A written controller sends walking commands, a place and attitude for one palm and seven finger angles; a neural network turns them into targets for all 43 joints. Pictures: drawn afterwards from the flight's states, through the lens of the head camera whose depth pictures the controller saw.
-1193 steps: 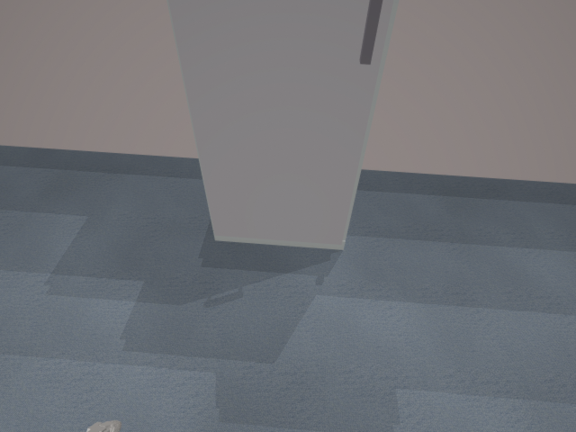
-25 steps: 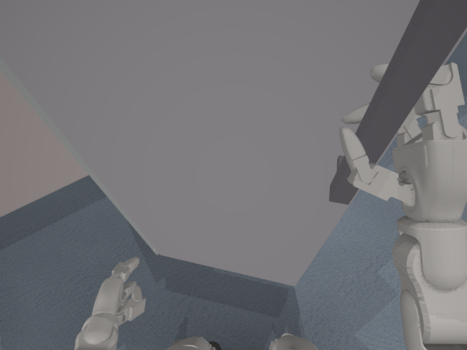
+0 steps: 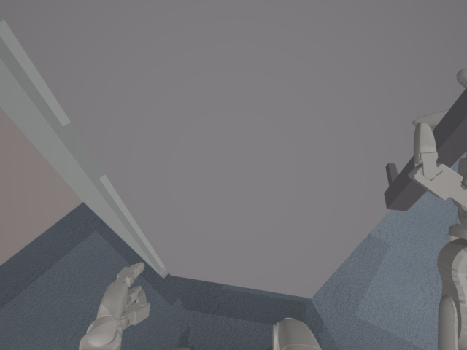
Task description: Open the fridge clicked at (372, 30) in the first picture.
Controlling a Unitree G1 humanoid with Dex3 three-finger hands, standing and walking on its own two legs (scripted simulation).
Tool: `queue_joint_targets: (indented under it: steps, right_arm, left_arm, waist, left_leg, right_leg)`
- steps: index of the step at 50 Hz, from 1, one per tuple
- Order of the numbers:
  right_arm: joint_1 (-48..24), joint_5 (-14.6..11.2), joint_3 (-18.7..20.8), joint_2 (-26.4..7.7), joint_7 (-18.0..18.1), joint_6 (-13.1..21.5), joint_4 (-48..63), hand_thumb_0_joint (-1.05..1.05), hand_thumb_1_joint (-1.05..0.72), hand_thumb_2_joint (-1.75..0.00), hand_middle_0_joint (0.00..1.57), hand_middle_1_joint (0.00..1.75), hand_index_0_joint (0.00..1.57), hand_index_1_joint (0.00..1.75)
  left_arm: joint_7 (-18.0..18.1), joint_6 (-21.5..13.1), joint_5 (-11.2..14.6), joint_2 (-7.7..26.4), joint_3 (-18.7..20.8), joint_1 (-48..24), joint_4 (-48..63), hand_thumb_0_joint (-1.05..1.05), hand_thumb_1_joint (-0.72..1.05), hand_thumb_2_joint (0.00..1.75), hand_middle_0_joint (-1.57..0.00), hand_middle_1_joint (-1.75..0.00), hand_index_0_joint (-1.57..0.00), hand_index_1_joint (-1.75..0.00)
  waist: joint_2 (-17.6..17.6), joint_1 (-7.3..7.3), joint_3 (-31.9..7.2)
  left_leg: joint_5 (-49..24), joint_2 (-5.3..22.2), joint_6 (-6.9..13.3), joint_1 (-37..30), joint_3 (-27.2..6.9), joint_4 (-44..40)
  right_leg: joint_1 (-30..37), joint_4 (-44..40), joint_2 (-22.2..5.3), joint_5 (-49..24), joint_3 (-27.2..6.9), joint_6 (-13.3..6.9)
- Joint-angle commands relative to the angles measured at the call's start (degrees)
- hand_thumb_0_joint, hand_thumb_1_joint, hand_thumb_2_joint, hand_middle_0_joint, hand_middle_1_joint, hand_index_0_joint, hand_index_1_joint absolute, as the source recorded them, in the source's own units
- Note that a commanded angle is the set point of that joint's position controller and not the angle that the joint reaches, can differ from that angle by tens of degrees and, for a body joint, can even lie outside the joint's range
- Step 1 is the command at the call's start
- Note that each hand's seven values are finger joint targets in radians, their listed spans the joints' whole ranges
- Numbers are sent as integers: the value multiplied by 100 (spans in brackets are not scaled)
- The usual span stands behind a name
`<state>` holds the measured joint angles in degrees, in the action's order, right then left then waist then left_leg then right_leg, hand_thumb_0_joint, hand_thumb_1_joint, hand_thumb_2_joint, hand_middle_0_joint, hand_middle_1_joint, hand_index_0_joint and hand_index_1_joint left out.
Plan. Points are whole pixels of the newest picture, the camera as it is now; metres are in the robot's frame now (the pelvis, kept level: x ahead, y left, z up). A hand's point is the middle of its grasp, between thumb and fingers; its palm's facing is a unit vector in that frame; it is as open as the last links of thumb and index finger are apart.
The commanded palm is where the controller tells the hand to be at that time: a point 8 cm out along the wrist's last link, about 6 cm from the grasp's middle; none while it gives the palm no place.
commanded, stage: walk backward, drawing the door open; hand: right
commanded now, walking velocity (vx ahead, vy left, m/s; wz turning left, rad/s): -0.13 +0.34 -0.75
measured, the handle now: (461, 101) +0.33 -0.20 +0.28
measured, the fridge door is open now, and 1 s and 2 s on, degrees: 60 75 75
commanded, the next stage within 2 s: stop walking and hold the door back in 0.44 s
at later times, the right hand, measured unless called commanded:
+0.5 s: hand (421, 239) +0.20 -0.14 +0.24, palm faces +0.59 +0.79 -0.18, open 7.7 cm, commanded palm +0.15 -0.16 +0.23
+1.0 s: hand (417, 262) +0.18 -0.13 +0.24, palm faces +0.63 +0.77 -0.11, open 7.3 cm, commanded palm +0.15 -0.16 +0.22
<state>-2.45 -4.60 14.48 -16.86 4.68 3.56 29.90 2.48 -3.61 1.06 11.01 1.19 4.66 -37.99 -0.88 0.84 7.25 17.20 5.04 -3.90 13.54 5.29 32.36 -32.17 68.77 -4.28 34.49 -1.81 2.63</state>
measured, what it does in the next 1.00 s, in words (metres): steps to the left, turning right: right foot, then left foot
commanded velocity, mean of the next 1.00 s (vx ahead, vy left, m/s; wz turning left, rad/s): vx -0.04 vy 0.06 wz -0.29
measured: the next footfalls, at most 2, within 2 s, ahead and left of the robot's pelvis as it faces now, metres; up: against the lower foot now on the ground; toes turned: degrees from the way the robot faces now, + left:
right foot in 0.12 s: +0.05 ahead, -0.04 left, +0.00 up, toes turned -15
left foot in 0.54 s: +0.07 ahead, +0.32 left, +0.00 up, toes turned -16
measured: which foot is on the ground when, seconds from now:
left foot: down 0.00-0.10, up 0.12-0.52, down 0.54-0.90, up 0.92-1.00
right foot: up 0.00-0.10, down 0.12-0.52, up 0.54-0.88, down 0.90-1.00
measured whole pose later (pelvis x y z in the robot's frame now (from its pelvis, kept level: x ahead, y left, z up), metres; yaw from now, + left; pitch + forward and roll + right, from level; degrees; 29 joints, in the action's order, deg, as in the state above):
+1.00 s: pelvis -0.08 +0.20 +0.01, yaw -26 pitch -1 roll +2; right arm -27.5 -3.2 8.3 -17.5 6.8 7.2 -5.4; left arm 3.3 -2.6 1.6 13.7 0.3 7.4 -35.8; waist -0.6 -1.2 4.5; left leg 25.9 4.2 -2.0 21.3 3.2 45.5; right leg -14.5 32.2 -0.5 16.8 5.0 -3.8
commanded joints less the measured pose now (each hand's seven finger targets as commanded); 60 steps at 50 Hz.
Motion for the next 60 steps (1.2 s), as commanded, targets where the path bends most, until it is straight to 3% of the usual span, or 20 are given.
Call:
queue_joint_targets:
  steps: [1, 4, 5, 6, 7, 8, 14, 23, 25, 26, 27, 30, 31, 35, 41, 43, 46, 48, 51, 60]
  right_arm:
    - [-1290, 4, 582, -1124, -7, 710, 1830, 0, -90, -90, 45, 140, 45, 140]
    - [-1265, -71, 359, -995, -88, 725, 1786, 0, -90, -90, 45, 140, 45, 140]
    - [-1454, -57, 151, -849, -147, 831, 1816, 0, -90, -90, 45, 140, 45, 140]
    - [-1575, 1, 44, -785, -175, 908, 1952, 0, -90, -90, 45, 140, 45, 140]
    - [-1538, 188, 184, -981, -189, 962, 1613, 0, -90, -90, 45, 140, 45, 140]
    - [-1613, 135, 397, -1124, -207, 956, 1815, 0, -90, -90, 45, 140, 45, 140]
    - [-1473, 167, 236, -924, -156, 637, 1811, 0, -90, -90, 45, 140, 45, 140]
    - [-1308, 26, 682, -1180, 109, 633, 1233, 0, -90, -90, 45, 140, 45, 140]
    - [-1373, 60, 974, -1667, 142, 658, 1233, 0, -90, -90, 45, 140, 45, 140]
    - [-1186, 107, 1346, -2194, 176, 638, 1193, 0, -90, -90, 45, 140, 45, 140]
    - [-885, 110, 1398, -2176, 250, 559, 1032, 0, -90, -90, 45, 140, 45, 140]
    - [-1705, 140, 529, -1271, 217, 505, -142, 0, -90, -90, 45, 140, 45, 140]
    - [-2018, 122, 1033, -1685, 341, 574, -630, 0, -90, -90, 45, 140, 45, 140]
    - [-2695, 138, 953, -1855, 389, 753, -1496, 0, -90, -90, 45, 140, 45, 140]
    - [-3804, 179, 419, -1562, 360, 765, -1789, 0, -90, -90, 45, 140, 45, 140]
    - [-4158, 166, 155, -1385, 345, 780, -1764, 0, -90, -90, 45, 140, 45, 140]
    - [-4837, 138, -467, -871, 240, 894, -1702, 0, -90, -90, 45, 140, 45, 140]
    - [-5061, 251, -588, -879, 160, 838, -2335, 0, -90, -90, 45, 140, 45, 140]
    - [-5605, 227, -654, -833, 149, 733, -2733, 0, -90, -90, 45, 140, 45, 140]
    - [-6395, 163, -844, -850, 15, 527, -3543, 0, -90, -90, 45, 140, 45, 140]
  left_arm:
    - [182, -105, -54, 247, 40, -695, 1100, 0, 90, 90, -20, -30, -20, -30]
    - [195, -132, -83, 376, 118, -225, 1046, 0, 90, 90, -20, -30, -20, -30]
    - [202, -209, -117, 556, 268, -111, 1051, 0, 90, 90, -20, -30, -20, -30]
    - [133, -341, -169, 782, 333, -30, 1052, 0, 90, 90, -20, -30, -20, -30]
    - [64, -361, -176, 739, 301, -3, 1001, 0, 90, 90, -20, -30, -20, -30]
    - [-19, -420, -179, 764, 304, -83, 1047, 0, 90, 90, -20, -30, -20, -30]
    - [25, -470, -126, 678, 335, -43, 811, 0, 90, 90, -20, -30, -20, -30]
    - [13, -639, -31, 641, 145, -39, 976, 0, 90, 90, -20, -30, -20, -30]
    - [14, -586, 37, 433, 56, 65, 968, 0, 90, 90, -20, -30, -20, -30]
    - [40, -509, 33, 334, 39, -208, 1122, 0, 90, 90, -20, -30, -20, -30]
    - [97, -555, 51, 356, 32, -290, 1093, 0, 90, 90, -20, -30, -20, -30]
    - [160, -492, -7, 587, 29, -338, 840, 0, 90, 90, -20, -30, -20, -30]
    - [251, -479, -10, 605, -35, -369, 715, 0, 90, 90, -20, -30, -20, -30]
    - [350, -236, -25, 703, -47, -226, 717, 0, 90, 90, -20, -30, -20, -30]
    - [269, -122, 13, 782, 4, -142, 830, 0, 90, 90, -20, -30, -20, -30]
    - [245, -59, 19, 823, 25, -75, 810, 0, 90, 90, -20, -30, -20, -30]
    - [114, -79, 90, 1068, 122, -21, 1019, 0, 90, 90, -20, -30, -20, -30]
    - [79, -92, 45, 889, 24, 63, 903, 0, 90, 90, -20, -30, -20, -30]
    - [115, -162, 94, 1016, 91, 199, 712, 0, 90, 90, -20, -30, -20, -30]
    - [209, -151, 12, 854, -158, 223, 569, 0, 90, 90, -20, -30, -20, -30]
  waist:
    - [1387, -64, -1421]
    - [135, 246, -1760]
    - [-796, 296, -1809]
    - [-1962, 29, -2201]
    - [-1288, 37, -2238]
    - [-467, 33, -2333]
    - [-1489, -26, -1983]
    - [-1731, -136, -2047]
    - [-29, -93, -2116]
    - [1610, -190, -1915]
    - [1432, -261, -1949]
    - [1643, -26, -1824]
    - [1309, -42, -1601]
    - [786, -147, -1617]
    - [1392, -264, -2045]
    - [771, -120, -2369]
    - [-1637, -190, -2395]
    - [-1098, -21, -2273]
    - [-319, 9, -2129]
    - [-913, -22, -2402]
  left_leg:
    - [-3201, 1263, 1317, -655, 305, -627]
    - [-2304, 538, 794, 100, 793, 1170]
    - [163, 96, 514, 1752, 535, 2457]
    - [2247, -550, 202, 2518, -125, 3605]
    - [2022, -368, 159, 2684, -812, 4151]
    - [1402, -407, 186, 2516, -1104, 4272]
    - [-92, -511, 22, 1486, -631, 2778]
    - [210, -847, -51, -475, -119, -594]
    - [-1331, 20, 173, -1083, -559, -1865]
    - [-2564, 1245, 720, -1066, -1568, -1701]
    - [-3331, 1879, 1175, -531, -1947, -1546]
    - [-4109, 1703, 1160, -1039, -1442, -861]
    - [-4432, 1669, 1129, -862, -1178, -831]
    - [-4832, 1673, 963, -991, -915, -763]
    - [-4112, 1714, 998, -1197, -1064, -675]
    - [-3466, 1324, 733, -1059, -700, -155]
    - [797, -154, 184, 729, -76, 1171]
    - [1463, -219, 223, 1263, -413, 2134]
    - [562, -312, 213, 1475, -452, 2030]
    - [726, -519, 268, 968, -212, 791]
  right_leg:
    - [588, -922, 55, 167, 731, -27]
    - [2393, -4249, 228, -2071, 1011, 39]
    - [3864, -4769, -798, -3766, -516, -210]
    - [4343, -5016, -2600, -6519, -3389, -832]
    - [4494, -4929, -3047, -6735, -3804, -1396]
    - [3989, -4993, -2860, -5618, -3470, -1472]
    - [2963, -4971, -1191, -3874, -862, -625]
    - [2233, -4388, -970, -3641, -1002, -665]
    - [1757, -3050, -13, -2043, -212, -177]
    - [428, -1384, 614, -9, 214, 34]
    - [266, -17, 673, 471, -155, -57]
    - [-516, 1131, 391, -271, -341, 96]
    - [-483, 1159, 315, -551, -234, 102]
    - [257, -611, 412, -786, 193, -41]
    - [1195, -3135, 480, -921, 563, -170]
    - [2113, -4477, 538, -2188, 715, -186]
    - [3238, -4552, -1405, -6055, -1124, -1047]
    - [3300, -4852, -1632, -5224, -1627, -1374]
    - [3471, -4800, -1378, -4466, -1175, -1231]
    - [3537, -4964, -1311, -3127, -1043, -1187]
